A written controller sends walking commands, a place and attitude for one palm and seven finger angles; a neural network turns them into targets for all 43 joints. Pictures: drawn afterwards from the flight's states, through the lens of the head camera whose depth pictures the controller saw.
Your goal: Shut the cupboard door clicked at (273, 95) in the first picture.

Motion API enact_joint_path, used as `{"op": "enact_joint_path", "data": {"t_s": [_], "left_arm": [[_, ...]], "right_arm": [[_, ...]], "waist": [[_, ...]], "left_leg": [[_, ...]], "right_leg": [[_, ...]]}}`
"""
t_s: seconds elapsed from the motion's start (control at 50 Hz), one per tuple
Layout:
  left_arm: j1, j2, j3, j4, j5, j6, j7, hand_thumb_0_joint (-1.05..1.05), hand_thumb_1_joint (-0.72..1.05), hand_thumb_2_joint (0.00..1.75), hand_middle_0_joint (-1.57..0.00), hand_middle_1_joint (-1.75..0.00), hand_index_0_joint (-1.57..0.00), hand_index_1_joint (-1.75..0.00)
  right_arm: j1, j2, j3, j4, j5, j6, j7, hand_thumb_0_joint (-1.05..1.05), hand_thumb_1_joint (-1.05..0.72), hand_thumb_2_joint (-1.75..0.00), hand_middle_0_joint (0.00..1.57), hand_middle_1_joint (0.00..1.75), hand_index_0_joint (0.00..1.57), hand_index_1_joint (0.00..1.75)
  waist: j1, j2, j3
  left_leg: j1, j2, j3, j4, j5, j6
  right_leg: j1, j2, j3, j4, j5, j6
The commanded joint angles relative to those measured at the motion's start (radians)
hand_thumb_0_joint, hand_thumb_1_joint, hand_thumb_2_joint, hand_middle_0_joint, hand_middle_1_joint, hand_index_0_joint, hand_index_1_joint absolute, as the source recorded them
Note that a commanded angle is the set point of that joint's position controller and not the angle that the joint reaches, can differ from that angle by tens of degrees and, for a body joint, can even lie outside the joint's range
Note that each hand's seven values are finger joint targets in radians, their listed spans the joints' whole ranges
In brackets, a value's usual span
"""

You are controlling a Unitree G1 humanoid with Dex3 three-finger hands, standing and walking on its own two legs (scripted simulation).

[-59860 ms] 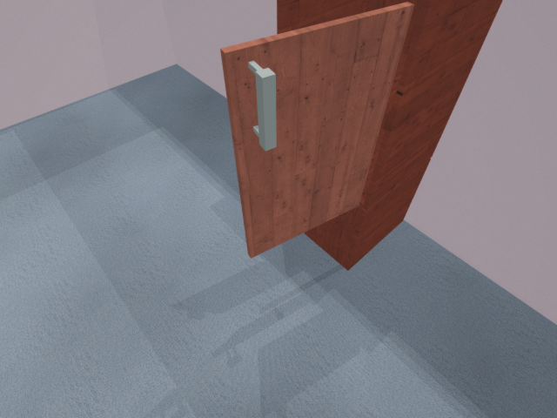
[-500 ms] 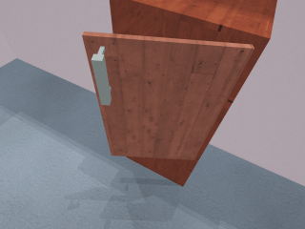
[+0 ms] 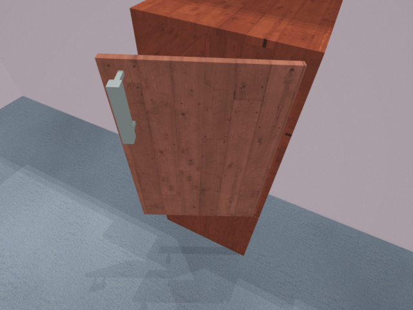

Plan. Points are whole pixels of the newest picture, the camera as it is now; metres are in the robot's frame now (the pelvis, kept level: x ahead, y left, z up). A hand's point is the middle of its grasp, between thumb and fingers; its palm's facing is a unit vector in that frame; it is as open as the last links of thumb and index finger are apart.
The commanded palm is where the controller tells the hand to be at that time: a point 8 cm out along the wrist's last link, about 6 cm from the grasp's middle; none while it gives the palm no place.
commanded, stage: come to a stop and stand still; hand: left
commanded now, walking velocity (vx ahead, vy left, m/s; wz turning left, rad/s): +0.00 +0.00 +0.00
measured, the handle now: (124, 108) +0.46 +0.20 +0.15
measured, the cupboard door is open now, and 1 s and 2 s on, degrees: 25 25 25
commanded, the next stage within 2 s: look again from close up in 0.08 s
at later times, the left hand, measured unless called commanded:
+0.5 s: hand out of the picture +0.02 +0.19 -0.18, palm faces +0.03 -0.98 -0.21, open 7.4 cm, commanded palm none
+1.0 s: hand (109, 247) +0.22 +0.20 +0.01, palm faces +0.21 -0.97 -0.11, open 7.0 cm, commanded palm +0.12 +0.24 -0.04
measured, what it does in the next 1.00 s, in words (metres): stands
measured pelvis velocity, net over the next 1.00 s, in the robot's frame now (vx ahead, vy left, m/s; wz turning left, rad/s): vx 0.01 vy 0.01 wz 0.03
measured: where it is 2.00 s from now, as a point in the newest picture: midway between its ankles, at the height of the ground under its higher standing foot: outside the picture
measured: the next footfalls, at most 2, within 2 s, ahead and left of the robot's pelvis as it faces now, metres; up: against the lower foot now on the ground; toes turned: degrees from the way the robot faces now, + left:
none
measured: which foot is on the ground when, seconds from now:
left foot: down 0.00-1.00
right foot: down 0.00-1.00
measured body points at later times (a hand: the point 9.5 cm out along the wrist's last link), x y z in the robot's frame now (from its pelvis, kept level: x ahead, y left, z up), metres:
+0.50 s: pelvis +0.02 +0.02 -0.01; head +0.02 +0.00 +0.44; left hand +0.02 +0.24 -0.16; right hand +0.01 -0.20 -0.17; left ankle +0.04 +0.11 -0.74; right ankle -0.02 -0.09 -0.74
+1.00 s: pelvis +0.01 +0.01 -0.02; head +0.00 -0.01 +0.43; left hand +0.21 +0.25 +0.02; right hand +0.14 -0.24 -0.12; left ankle +0.04 +0.11 -0.74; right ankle -0.02 -0.10 -0.74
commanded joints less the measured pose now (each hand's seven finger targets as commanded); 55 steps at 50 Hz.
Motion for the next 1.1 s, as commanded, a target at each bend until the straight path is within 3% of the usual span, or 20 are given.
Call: {"op": "enact_joint_path", "data": {"t_s": [0.0, 0.14, 0.16, 0.18, 0.2, 0.22, 0.4, 0.74, 0.76, 0.78, 0.8, 0.82, 0.84, 0.86, 0.9, 0.92, 0.96, 0.98, 1.02, 1.08], "left_arm": [[0.064, 0.09, 0.012, -0.012, -0.003, -0.017, 0.007, 0.0, 0.9, 0.9, -0.2, -0.3, -0.2, -0.3], [0.092, 0.063, 0.008, 0.012, -0.004, -0.02, 0.012, 0.0, 0.9, 0.9, -0.2, -0.3, -0.2, -0.3], [0.158, 0.081, 0.0, 0.037, 0.014, -0.044, 0.048, 0.0, 0.9, 0.9, -0.2, -0.3, -0.2, -0.3], [0.085, 0.132, 0.006, -0.018, 0.005, -0.048, 0.041, 0.0, 0.9, 0.9, -0.2, -0.3, -0.2, -0.3], [0.047, 0.119, 0.007, -0.038, 0.003, -0.045, 0.031, 0.0, 0.9, 0.9, -0.2, -0.3, -0.2, -0.3], [0.044, 0.113, 0.01, -0.034, 0.005, -0.054, 0.03, 0.0, 0.9, 0.9, -0.2, -0.3, -0.2, -0.3], [0.088, 0.056, -0.001, -0.022, -0.001, -0.035, 0.025, 0.0, 0.9, 0.9, -0.2, -0.3, -0.2, -0.3], [0.071, 0.102, 0.004, -0.017, 0.0, -0.023, 0.02, 0.0, 0.9, 0.9, -0.2, -0.3, -0.2, -0.3], [0.129, 0.107, 0.005, 0.002, 0.016, -0.038, 0.054, 0.0, 0.9, 0.9, -0.2, -0.3, -0.2, -0.3], [-0.756, 0.683, 0.414, -1.668, -0.114, -0.313, 0.068, 0.0, 0.9, 0.9, -0.2, -0.3, -0.2, -0.3], [-0.021, 0.185, 0.025, -1.334, -0.136, -0.224, 0.064, 0.0, 0.9, 0.9, -0.22, -0.32, -0.22, -0.32], [-0.02, 0.191, 0.082, -1.345, -0.176, -0.172, 0.107, 0.0, 0.9, 0.9, -0.24, -0.34, -0.24, -0.34], [0.219, -0.075, -0.073, -1.071, -0.165, -0.054, 0.097, 0.0, 0.9, 0.9, -0.25, -0.36, -0.25, -0.36], [0.029, -0.011, -0.059, -1.276, -0.176, -0.084, 0.102, 0.0, 0.9, 0.9, -0.27, -0.38, -0.27, -0.38], [0.072, 0.032, 0.011, -1.174, -0.155, -0.164, 0.077, 0.0, 0.9, 0.9, -0.31, -0.42, -0.31, -0.42], [0.255, 0.035, 0.066, -1.037, -0.16, -0.201, 0.044, 0.0, 0.9, 0.9, -0.33, -0.44, -0.33, -0.44], [0.403, 0.0, 0.118, -0.89, -0.203, -0.336, -0.065, 0.0, 0.9, 0.9, -0.36, -0.48, -0.36, -0.48], [0.431, -0.008, 0.131, -0.886, -0.234, -0.419, -0.137, 0.0, 0.9, 0.9, -0.38, -0.5, -0.38, -0.5], [0.457, 0.069, 0.218, -0.865, -0.286, -0.538, -0.287, 0.0, 0.9, 0.9, -0.42, -0.54, -0.42, -0.54], [0.368, 0.181, 0.295, -1.063, -0.312, -0.521, -0.364, 0.0, 0.9, 0.9, -0.47, -0.6, -0.47, -0.6]], "right_arm": [[0.023, -0.064, 0.0, -0.029, -0.003, -0.025, -0.002, 0.0, -0.9, -0.9, 0.2, 0.3, 0.2, 0.3], [0.059, -0.045, 0.002, -0.001, 0.0, -0.027, -0.008, 0.0, -0.9, -0.9, 0.2, 0.3, 0.2, 0.3], [-0.057, -0.09, -0.002, -0.067, 0.006, -0.038, 0.004, 0.0, -0.9, -0.9, 0.2, 0.3, 0.2, 0.3], [0.036, -0.036, -0.003, -0.088, 0.003, -0.021, 0.01, 0.0, -0.9, -0.9, 0.2, 0.3, 0.2, 0.3], [0.057, -0.039, -0.007, -0.074, -0.003, -0.016, 0.011, 0.0, -0.9, -0.9, 0.2, 0.3, 0.2, 0.3], [0.085, -0.033, -0.003, -0.07, -0.009, -0.023, 0.014, 0.0, -0.9, -0.9, 0.2, 0.3, 0.2, 0.3], [0.072, -0.072, 0.002, -0.081, -0.001, -0.042, 0.002, 0.0, -0.9, -0.9, 0.2, 0.3, 0.2, 0.3], [0.006, -0.104, 0.001, -0.048, 0.001, -0.043, -0.004, 0.0, -0.9, -0.9, 0.2, 0.3, 0.2, 0.3], [-0.056, -0.132, -0.005, -0.114, 0.009, -0.041, 0.002, 0.0, -0.9, -0.9, 0.2, 0.3, 0.2, 0.3], [0.038, -0.348, -0.06, -0.395, 0.023, -0.237, -0.077, 0.0, -0.9, -0.9, 0.2, 0.3, 0.2, 0.3], [-0.036, -0.208, 0.017, -0.394, 0.07, -0.321, -0.093, 0.0, -0.9, -0.9, 0.2, 0.3, 0.2, 0.3], [-0.043, -0.196, -0.004, -0.354, 0.051, -0.345, -0.09, 0.0, -0.9, -0.9, 0.2, 0.3, 0.2, 0.3], [-0.059, -0.155, -0.001, -0.325, 0.06, -0.349, -0.055, 0.0, -0.9, -0.9, 0.2, 0.3, 0.2, 0.3], [-0.04, -0.208, -0.037, -0.402, 0.061, -0.36, -0.032, 0.0, -0.9, -0.9, 0.2, 0.3, 0.2, 0.3], [-0.091, -0.21, -0.046, -0.466, 0.043, -0.375, -0.025, 0.0, -0.9, -0.9, 0.2, 0.3, 0.2, 0.3], [-0.101, -0.204, -0.062, -0.49, 0.045, -0.37, -0.016, 0.0, -0.9, -0.9, 0.2, 0.3, 0.2, 0.3], [-0.129, -0.194, -0.075, -0.531, 0.029, -0.352, 0.001, 0.0, -0.9, -0.9, 0.2, 0.3, 0.2, 0.3], [-0.143, -0.197, -0.083, -0.549, 0.022, -0.343, 0.01, 0.0, -0.9, -0.9, 0.2, 0.3, 0.2, 0.3], [-0.159, -0.208, -0.097, -0.59, 0.032, -0.323, 0.027, 0.0, -0.9, -0.9, 0.2, 0.3, 0.2, 0.3], [-0.206, -0.21, -0.091, -0.716, 0.04, -0.297, 0.021, 0.0, -0.9, -0.9, 0.2, 0.3, 0.2, 0.3]], "waist": [[0.014, 0.043, 0.037], [0.015, 0.015, 0.046], [0.047, 0.083, 0.093], [-0.039, 0.061, 0.024], [-0.041, 0.101, 0.046], [-0.042, 0.108, 0.011], [-0.002, -0.029, 0.057], [0.01, 0.031, 0.018], [0.031, -0.044, 0.066], [-0.145, 0.109, -0.333], [-0.023, 0.424, -0.483], [0.01, 0.339, -0.463], [-0.028, 0.245, -0.297], [-0.042, 0.219, -0.174], [-0.058, 0.023, 0.002], [-0.013, -0.087, 0.047], [0.033, -0.332, 0.02], [0.049, -0.379, -0.017], [0.082, -0.317, -0.107], [0.113, 0.016, -0.242]], "left_leg": [[0.007, 0.083, -0.106, -0.086, 0.01, 0.012], [0.008, 0.085, -0.1, -0.078, 0.035, 0.01], [-0.033, 0.08, -0.076, 0.12, 0.037, -0.019], [-0.016, 0.057, -0.083, 0.123, -0.107, -0.013], [-0.002, 0.053, -0.081, 0.108, -0.102, -0.008], [0.012, 0.06, -0.083, 0.097, -0.019, -0.006], [-0.038, 0.085, -0.133, -0.02, 0.06, 0.036], [0.049, 0.089, -0.109, -0.045, 0.146, 0.036], [-0.006, 0.111, -0.1, 0.137, 0.231, 0.01], [0.364, 0.057, -0.11, 0.126, 0.405, 0.03], [0.468, 0.067, -0.124, 0.088, 0.521, -0.001], [0.382, 0.076, -0.116, 0.04, 0.601, -0.045], [0.246, 0.072, -0.14, 0.0, 0.46, -0.039], [0.13, 0.062, -0.147, 0.024, 0.258, -0.034], [-0.071, 0.015, -0.141, 0.097, 0.017, -0.016], [-0.149, 0.003, -0.128, 0.131, -0.005, -0.013], [-0.287, -0.009, -0.111, 0.248, -0.01, -0.021], [-0.344, -0.018, -0.095, 0.3, -0.018, -0.027], [-0.405, -0.031, -0.072, 0.372, -0.04, -0.042], [-0.385, -0.06, -0.019, 0.414, -0.056, -0.02]], "right_leg": [[-0.058, -0.126, 0.132, -0.146, -0.002, -0.014], [-0.038, -0.121, 0.119, -0.145, 0.04, -0.014], [-0.1, -0.169, 0.188, -0.155, 0.333, 0.0], [-0.115, -0.215, 0.209, -0.175, 0.063, -0.041], [-0.168, -0.19, 0.189, -0.173, -0.118, -0.06], [-0.148, -0.165, 0.154, -0.138, -0.036, -0.062], [-0.073, -0.092, 0.095, -0.038, 0.046, -0.019], [-0.026, -0.111, 0.102, -0.063, 0.149, -0.005], [-0.073, -0.15, 0.155, -0.092, 0.422, 0.015], [-0.141, -0.043, 0.021, 0.127, 0.474, 0.014], [-0.187, 0.005, -0.016, 0.234, 0.154, 0.012], [-0.15, 0.013, -0.016, 0.18, 0.053, 0.005], [-0.227, -0.003, -0.014, 0.169, 0.007, 0.021], [-0.219, -0.014, -0.007, 0.135, 0.037, 0.016], [-0.309, -0.013, -0.029, 0.084, 0.034, 0.014], [-0.338, -0.009, -0.028, 0.081, -0.001, 0.01], [-0.422, 0.005, -0.045, 0.188, 0.002, 0.016], [-0.437, 0.0, -0.03, 0.24, 0.037, 0.021], [-0.409, -0.029, 0.034, 0.315, 0.112, 0.023], [-0.367, -0.039, 0.088, 0.341, 0.04, 0.01]]}}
